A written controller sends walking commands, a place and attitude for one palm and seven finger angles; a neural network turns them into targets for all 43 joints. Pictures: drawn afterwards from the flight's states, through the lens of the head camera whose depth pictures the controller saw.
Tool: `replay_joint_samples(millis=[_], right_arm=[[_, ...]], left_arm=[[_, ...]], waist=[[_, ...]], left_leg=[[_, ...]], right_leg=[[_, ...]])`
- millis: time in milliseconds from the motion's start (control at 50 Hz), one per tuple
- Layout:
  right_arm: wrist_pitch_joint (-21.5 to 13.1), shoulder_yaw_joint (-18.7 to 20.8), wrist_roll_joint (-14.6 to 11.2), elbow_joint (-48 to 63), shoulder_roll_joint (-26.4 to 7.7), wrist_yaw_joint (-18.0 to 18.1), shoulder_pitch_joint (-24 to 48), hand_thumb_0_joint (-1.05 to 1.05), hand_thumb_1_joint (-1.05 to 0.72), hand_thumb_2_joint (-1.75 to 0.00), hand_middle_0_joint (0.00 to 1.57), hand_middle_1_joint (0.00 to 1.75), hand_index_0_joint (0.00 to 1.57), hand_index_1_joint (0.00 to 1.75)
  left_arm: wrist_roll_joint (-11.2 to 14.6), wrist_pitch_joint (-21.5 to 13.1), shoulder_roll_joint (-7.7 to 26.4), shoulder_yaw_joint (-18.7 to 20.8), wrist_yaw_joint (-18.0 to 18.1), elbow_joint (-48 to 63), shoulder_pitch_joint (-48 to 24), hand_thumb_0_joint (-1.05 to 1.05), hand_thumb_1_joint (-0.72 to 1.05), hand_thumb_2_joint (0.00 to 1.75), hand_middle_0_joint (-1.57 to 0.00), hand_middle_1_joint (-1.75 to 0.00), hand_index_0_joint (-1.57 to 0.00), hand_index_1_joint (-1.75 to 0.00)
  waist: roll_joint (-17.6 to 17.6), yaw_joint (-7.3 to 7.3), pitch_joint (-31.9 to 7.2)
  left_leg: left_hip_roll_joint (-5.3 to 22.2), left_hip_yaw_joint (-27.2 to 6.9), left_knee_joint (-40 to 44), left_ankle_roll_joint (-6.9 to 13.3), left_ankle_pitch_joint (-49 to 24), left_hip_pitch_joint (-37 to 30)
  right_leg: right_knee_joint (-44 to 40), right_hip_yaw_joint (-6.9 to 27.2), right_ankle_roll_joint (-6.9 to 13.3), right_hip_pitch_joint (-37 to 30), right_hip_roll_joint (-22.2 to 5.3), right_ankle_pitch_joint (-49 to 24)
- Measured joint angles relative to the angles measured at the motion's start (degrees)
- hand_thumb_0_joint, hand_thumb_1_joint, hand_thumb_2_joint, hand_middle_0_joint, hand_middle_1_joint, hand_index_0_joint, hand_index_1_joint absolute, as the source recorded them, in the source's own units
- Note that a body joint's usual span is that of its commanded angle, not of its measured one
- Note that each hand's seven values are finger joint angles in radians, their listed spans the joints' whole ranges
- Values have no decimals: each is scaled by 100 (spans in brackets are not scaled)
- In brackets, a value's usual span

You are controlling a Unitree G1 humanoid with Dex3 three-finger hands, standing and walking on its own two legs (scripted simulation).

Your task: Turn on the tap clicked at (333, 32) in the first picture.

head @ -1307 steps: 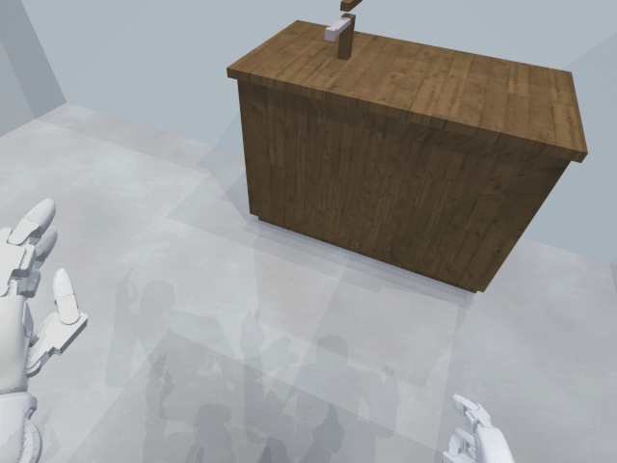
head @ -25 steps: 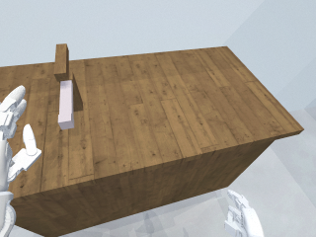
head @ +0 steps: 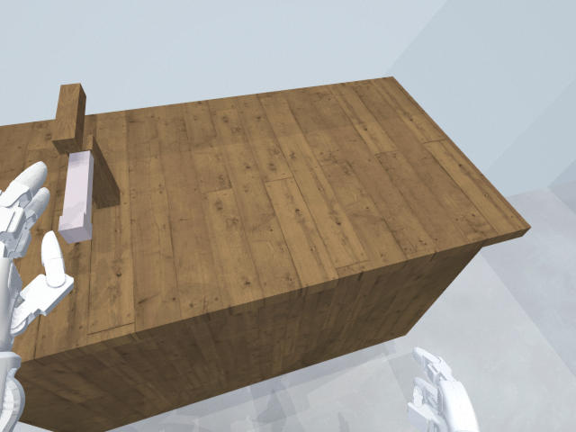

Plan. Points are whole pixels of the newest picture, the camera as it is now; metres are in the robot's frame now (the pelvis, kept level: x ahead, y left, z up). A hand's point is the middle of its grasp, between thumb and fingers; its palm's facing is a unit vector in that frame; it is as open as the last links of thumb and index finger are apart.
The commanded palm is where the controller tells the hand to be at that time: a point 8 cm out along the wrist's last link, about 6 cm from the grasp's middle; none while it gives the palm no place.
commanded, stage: shuffle to correct the standing spot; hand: left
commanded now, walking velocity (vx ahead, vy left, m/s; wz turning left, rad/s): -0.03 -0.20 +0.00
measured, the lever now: (76, 227) +0.32 +0.31 +0.10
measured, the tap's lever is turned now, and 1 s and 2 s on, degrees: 0 0 0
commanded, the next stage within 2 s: come to a stop and stand still in 0.04 s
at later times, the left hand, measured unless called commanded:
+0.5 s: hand (28, 267) +0.22 +0.27 +0.18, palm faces +0.43 -0.75 -0.49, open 7.4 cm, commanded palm +0.15 +0.27 +0.17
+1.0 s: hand out of the picture +0.20 +0.31 +0.17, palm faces +0.45 -0.83 -0.34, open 7.4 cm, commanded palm +0.14 +0.33 +0.17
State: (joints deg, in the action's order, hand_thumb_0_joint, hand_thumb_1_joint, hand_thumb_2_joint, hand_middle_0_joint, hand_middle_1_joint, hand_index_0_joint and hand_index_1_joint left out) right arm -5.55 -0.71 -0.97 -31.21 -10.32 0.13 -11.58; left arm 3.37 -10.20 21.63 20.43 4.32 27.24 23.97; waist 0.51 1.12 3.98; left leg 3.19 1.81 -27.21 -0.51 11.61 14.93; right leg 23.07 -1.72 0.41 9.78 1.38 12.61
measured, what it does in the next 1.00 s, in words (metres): shifts its weight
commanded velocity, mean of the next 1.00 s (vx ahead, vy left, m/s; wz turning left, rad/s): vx -0.01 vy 0.00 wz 0.00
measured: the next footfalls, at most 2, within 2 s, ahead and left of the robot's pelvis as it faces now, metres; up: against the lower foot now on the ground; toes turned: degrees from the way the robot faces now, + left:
none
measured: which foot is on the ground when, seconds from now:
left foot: down 0.00-1.00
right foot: down 0.00-1.00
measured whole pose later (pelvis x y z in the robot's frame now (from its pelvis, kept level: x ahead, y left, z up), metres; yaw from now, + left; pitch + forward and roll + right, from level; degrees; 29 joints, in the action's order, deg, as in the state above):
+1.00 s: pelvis -0.02 +0.05 +0.00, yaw +0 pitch -2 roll -2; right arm -9.1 -2.2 -0.7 -33.6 -10.5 -0.1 -12.4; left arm 0.4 -12.1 19.7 21.2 6.4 26.1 19.0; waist 1.4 3.4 5.2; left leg -0.3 4.8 -28.5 4.0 11.2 15.4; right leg 24.7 -0.1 -1.3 10.5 -2.5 12.1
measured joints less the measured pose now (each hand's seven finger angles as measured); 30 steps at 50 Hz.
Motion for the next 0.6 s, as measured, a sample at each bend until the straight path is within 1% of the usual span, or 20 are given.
replay_joint_samples(millis=[180, 240, 300, 340, 440, 460, 480, 500, 520, 540, 560, 580, 600], right_arm=[[48, 165, -14, 24, -167, 86, 1, 1, -91, -90, 20, 30, 20, 30], [61, 187, -34, -14, -224, 117, -12, 1, -91, -90, 20, 30, 20, 30], [70, 187, -57, -90, -288, 158, -35, 1, -91, -90, 20, 30, 20, 30], [78, 184, -60, -143, -316, 185, -53, 1, -91, -90, 20, 30, 20, 30], [94, 150, -59, -234, -301, 229, -57, 1, -91, -90, 20, 30, 20, 30], [7, 203, 14, -231, -270, 254, -128, 1, -91, -90, 20, 30, 20, 30], [-69, 227, 7, -271, -241, 264, -158, 1, -91, -90, 20, 30, 20, 30], [-106, 218, 10, -325, -232, 231, -120, 1, -91, -90, 20, 30, 20, 30], [-118, 192, 10, -362, -233, 172, -32, 1, -91, -90, 20, 30, 20, 30], [-121, 167, -2, -359, -242, 97, 64, 1, -91, -90, 20, 30, 20, 30], [-121, 153, -22, -313, -252, 17, 140, 1, -91, -90, 20, 30, 20, 30], [-130, 148, -52, -252, -256, -61, 197, 1, -91, -90, 20, 30, 20, 30], [-136, 143, -75, -177, -252, -121, 228, 1, -91, -90, 20, 30, 20, 30]], left_arm=[[116, 88, 85, 59, -73, 147, 156, 2, 89, 90, -21, -30, -21, -30], [130, 97, 68, 49, -27, 149, 234, 2, 89, 90, -21, -30, -21, -30], [111, 116, 7, -7, 62, 137, 331, 2, 89, 90, -21, -30, -21, -30], [98, 127, -28, -49, 107, 118, 376, 2, 89, 90, -21, -30, -21, -30], [57, 144, -52, -74, 184, 25, 388, 2, 89, 90, -21, -30, -21, -30], [-128, 165, 114, -6, 45, -87, 90, 2, 89, 90, -21, -30, -21, -30], [-227, 101, 392, 125, -63, -321, -405, 2, 88, 89, -21, -30, -21, -30], [-255, 9, 605, 286, -95, -603, -898, 2, 88, 89, -22, -30, -22, -30], [-238, -40, 708, 454, -72, -837, -1281, 2, 88, 89, -22, -30, -22, -30], [-189, -44, 714, 601, -22, -968, -1493, 2, 88, 89, -21, -30, -22, -30], [-137, -16, 642, 688, 34, -987, -1541, 2, 89, 89, -21, -30, -21, -30], [-89, 10, 515, 696, 79, -921, -1449, 2, 89, 90, -21, -30, -21, -30], [-65, 36, 356, 621, 99, -795, -1257, 2, 89, 90, -20, -30, -21, -30]], waist=[[-77, -45, -18], [-103, -86, -42], [-148, -127, -75], [-171, -127, -92], [-187, -57, -88], [-186, 77, -55], [-146, 219, 23], [-100, 319, 104], [-54, 376, 188], [-38, 383, 247], [-53, 346, 275], [-85, 286, 278], [-127, 209, 261]], left_leg=[[175, -93, -291, -157, 144, 163], [189, -132, -362, -146, 182, 192], [160, -163, -370, -109, 197, 165], [122, -169, -328, -101, 180, 119], [19, -124, -169, -79, 109, -30], [29, -102, -226, -48, 90, 18], [27, -69, -225, -36, 56, 34], [8, -34, -146, -49, 34, 10], [-27, 24, -108, -39, -5, 2], [-54, 97, -97, -10, -39, 0], [-75, 166, -100, 30, -59, 8], [-94, 230, -109, 72, -64, 15], [-111, 278, -128, 112, -56, 27]], right_leg=[[305, -73, 172, 163, 173, 172], [368, -109, 198, 175, 191, 219], [369, -141, 189, 129, 167, 243], [349, -150, 167, 84, 131, 247], [271, -118, 90, -26, 25, 218], [228, -124, 71, -36, 29, 187], [227, -135, 68, -20, 17, 156], [300, -127, 71, 40, -12, 149], [400, -79, 59, 112, -56, 156], [480, -10, 29, 175, -90, 160], [528, 56, -12, 224, -117, 155], [559, 119, -55, 262, -140, 145], [567, 166, -94, 281, -160, 133]])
